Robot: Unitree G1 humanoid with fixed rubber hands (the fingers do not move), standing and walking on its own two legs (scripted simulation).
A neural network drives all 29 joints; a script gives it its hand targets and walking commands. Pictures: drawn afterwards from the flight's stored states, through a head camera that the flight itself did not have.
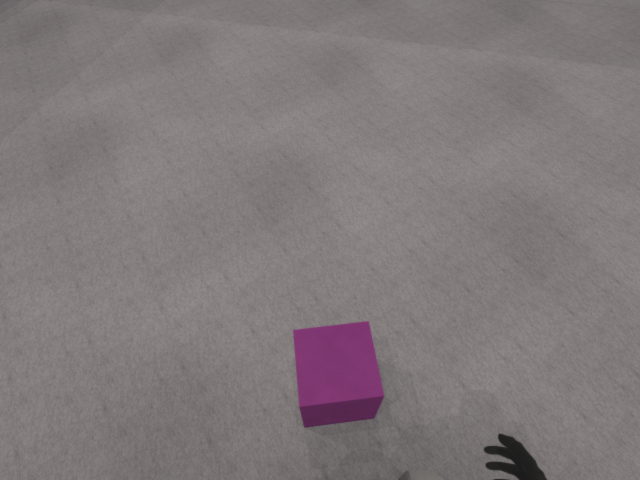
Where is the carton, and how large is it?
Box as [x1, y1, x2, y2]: [293, 321, 383, 427]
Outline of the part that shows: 368,321 293,330 299,407 304,427 374,417 383,397 383,392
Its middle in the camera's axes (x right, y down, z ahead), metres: +0.04 +0.39 +1.10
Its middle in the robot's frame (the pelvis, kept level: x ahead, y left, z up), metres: +0.43 +0.00 -0.65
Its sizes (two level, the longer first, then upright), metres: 0.210 0.200 0.250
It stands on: the floor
